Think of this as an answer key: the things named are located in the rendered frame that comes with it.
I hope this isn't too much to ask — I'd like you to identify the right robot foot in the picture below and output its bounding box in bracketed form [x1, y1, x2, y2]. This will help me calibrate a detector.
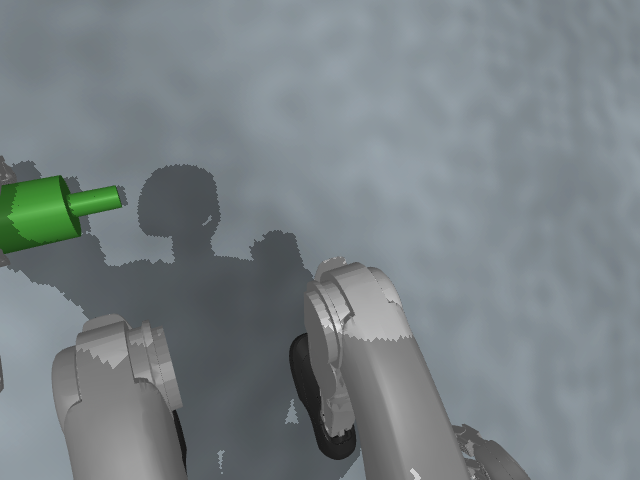
[289, 333, 356, 460]

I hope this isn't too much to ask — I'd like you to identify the left robot foot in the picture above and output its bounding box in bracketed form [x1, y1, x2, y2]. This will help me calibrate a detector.
[172, 410, 188, 478]

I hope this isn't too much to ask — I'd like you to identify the right robot hand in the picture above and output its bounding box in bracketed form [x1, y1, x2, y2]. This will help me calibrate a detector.
[452, 424, 531, 480]

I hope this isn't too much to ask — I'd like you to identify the bottle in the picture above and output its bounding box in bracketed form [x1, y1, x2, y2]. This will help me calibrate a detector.
[0, 175, 122, 254]

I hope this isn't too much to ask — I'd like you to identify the left robot hand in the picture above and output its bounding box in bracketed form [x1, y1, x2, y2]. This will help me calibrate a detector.
[0, 156, 17, 267]

